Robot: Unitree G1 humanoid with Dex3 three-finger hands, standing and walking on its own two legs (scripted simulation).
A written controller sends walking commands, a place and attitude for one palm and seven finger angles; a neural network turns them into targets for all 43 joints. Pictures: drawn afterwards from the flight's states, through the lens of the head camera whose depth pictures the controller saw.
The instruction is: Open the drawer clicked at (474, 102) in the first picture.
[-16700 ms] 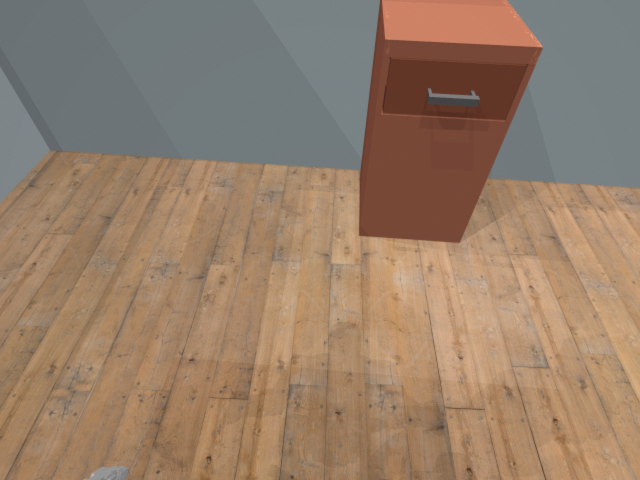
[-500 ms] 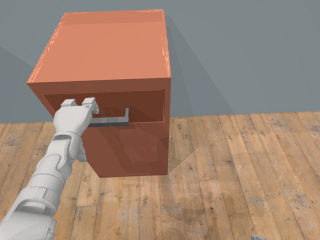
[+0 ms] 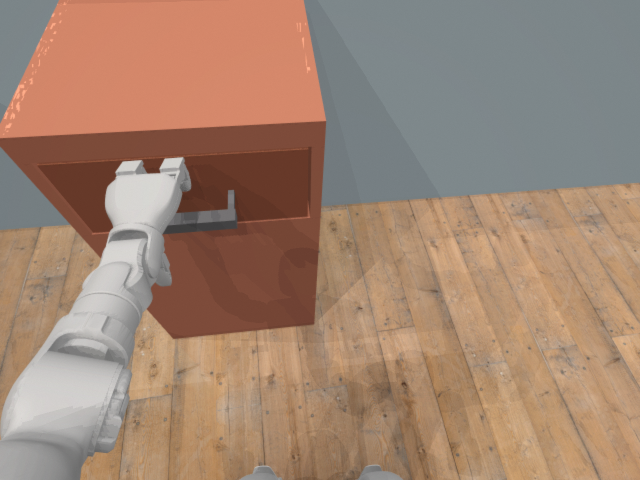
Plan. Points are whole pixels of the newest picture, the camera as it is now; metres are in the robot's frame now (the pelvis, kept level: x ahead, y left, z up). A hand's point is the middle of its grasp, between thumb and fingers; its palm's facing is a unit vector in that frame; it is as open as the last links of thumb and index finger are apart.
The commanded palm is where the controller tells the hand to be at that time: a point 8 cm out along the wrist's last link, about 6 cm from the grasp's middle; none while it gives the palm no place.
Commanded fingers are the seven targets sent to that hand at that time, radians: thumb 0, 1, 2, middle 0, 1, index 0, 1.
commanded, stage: move the hooked fingers above the handle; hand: left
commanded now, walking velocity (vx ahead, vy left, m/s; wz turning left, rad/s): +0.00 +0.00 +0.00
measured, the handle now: (190, 210) +0.52 +0.19 -0.05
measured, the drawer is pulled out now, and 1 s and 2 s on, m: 0.00 0.00 0.00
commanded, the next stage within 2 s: lower the fingers behind the handle in 0.74 s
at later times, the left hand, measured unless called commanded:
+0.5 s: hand (164, 221) +0.46 +0.21 +0.00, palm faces -0.05 -0.03 -1.00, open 13.8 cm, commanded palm +0.45 +0.20 +0.07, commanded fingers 0.00 -0.50 0.30 -0.30 -1.20 -0.30 -1.20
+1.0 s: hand (173, 221) +0.47 +0.20 +0.00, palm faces -0.05 -0.03 -1.00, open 13.8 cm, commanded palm +0.44 +0.19 +0.05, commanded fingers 0.00 -0.50 0.30 -0.30 -1.20 -0.30 -1.20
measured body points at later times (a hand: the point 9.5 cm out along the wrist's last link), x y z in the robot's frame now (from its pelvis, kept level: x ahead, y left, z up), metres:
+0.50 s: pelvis +0.00 +0.00 +0.00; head +0.09 +0.00 +0.44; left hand +0.46 +0.21 +0.06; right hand +0.02 -0.27 -0.13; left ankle -0.01 +0.08 -0.70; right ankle -0.01 -0.12 -0.70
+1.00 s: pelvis +0.01 -0.01 +0.00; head +0.11 -0.01 +0.44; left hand +0.46 +0.20 +0.05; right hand +0.04 -0.28 -0.13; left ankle -0.01 +0.08 -0.70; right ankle -0.01 -0.12 -0.70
